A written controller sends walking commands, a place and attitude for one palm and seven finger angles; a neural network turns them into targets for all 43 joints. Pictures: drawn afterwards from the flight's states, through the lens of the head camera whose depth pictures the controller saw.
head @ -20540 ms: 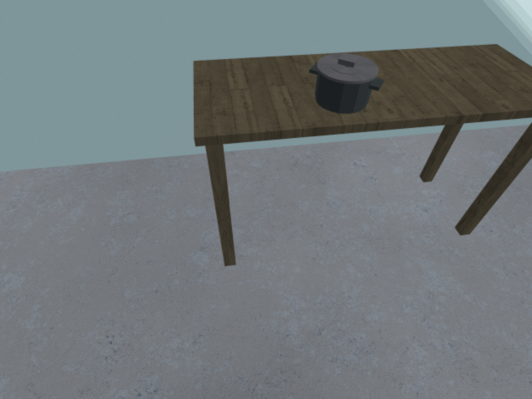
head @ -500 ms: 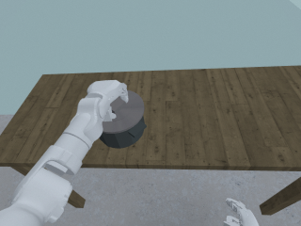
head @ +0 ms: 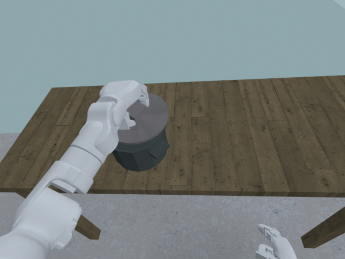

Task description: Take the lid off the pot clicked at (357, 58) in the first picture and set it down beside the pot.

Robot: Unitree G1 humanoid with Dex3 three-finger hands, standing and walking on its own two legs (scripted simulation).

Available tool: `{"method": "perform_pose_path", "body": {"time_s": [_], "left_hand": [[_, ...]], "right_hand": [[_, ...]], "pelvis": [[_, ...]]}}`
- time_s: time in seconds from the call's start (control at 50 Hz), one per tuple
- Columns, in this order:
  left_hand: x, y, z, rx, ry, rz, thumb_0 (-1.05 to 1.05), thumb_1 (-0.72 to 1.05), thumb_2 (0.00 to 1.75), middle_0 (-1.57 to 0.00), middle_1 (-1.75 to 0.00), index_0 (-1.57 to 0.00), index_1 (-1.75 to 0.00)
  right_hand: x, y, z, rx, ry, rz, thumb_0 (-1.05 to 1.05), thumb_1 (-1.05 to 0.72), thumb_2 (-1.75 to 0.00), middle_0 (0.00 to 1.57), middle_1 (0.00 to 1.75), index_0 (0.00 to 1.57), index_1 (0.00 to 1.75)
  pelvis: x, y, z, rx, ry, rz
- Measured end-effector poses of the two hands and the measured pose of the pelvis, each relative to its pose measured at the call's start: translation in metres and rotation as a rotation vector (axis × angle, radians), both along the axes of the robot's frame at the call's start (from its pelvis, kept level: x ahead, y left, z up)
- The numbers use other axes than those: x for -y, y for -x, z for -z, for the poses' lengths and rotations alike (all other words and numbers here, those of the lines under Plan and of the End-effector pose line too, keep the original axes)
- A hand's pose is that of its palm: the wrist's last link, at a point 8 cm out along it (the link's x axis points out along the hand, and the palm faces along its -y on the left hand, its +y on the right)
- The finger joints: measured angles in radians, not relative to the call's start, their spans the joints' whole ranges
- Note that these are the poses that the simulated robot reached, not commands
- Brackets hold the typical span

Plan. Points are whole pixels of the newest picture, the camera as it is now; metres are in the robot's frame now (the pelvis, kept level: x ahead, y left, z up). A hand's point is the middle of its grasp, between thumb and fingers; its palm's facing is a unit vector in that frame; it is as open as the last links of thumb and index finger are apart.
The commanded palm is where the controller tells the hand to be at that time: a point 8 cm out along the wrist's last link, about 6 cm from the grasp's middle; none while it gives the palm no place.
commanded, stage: lift the lid straight up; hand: left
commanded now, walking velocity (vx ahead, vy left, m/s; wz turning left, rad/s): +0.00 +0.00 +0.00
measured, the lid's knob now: (133, 110) +0.45 +0.11 +0.11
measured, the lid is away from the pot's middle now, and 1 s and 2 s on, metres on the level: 0.01 0.03 0.05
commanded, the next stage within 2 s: move the lid sideways beside the pot in 1.40 s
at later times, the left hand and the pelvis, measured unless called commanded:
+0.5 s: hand (124, 101) +0.42 +0.11 +0.17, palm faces -0.19 -0.03 -0.98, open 8.4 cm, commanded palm +0.39 +0.13 +0.25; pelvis -0.01 +0.00 +0.00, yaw +0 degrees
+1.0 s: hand (123, 84) +0.43 +0.11 +0.21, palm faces -0.15 -0.02 -0.99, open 8.4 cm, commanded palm +0.40 +0.13 +0.29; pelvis -0.01 -0.01 +0.00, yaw +0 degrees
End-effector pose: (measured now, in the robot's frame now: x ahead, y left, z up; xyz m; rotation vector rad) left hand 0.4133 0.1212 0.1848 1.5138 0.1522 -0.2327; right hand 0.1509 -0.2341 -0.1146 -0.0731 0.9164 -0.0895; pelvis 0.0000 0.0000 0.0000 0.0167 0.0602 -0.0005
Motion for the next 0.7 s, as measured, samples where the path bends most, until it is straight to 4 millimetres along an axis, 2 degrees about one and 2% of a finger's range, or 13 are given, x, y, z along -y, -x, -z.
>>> {"method": "perform_pose_path", "body": {"time_s": [0.32, 0.48, 0.7], "left_hand": [[0.010, 0.007, -0.028, 0.034, -0.010, 0.033, -0.04, 0.09, 0.97, -0.74, -0.87, -0.64, -0.81], [0.004, 0.005, -0.041, 0.056, -0.011, -0.005, -0.04, 0.09, 0.97, -0.74, -0.87, -0.64, -0.81], [0.009, 0.003, -0.053, 0.054, -0.024, 0.013, -0.04, 0.09, 0.97, -0.74, -0.87, -0.64, -0.81]], "right_hand": [[-0.005, -0.016, -0.007, 0.064, -0.010, -0.031, 0.01, -0.91, -0.90, 0.20, 0.30, 0.20, 0.29], [-0.003, -0.011, -0.008, 0.059, -0.010, -0.030, 0.01, -0.91, -0.90, 0.20, 0.30, 0.20, 0.29], [0.005, -0.001, -0.006, 0.060, 0.012, -0.015, 0.02, -0.91, -0.90, 0.20, 0.30, 0.20, 0.29]], "pelvis": [[0.001, 0.003, 0.000, 0.012, -0.002, -0.007], [0.004, 0.007, 0.000, 0.016, -0.004, -0.004], [0.006, 0.011, -0.001, 0.019, -0.006, -0.006]]}}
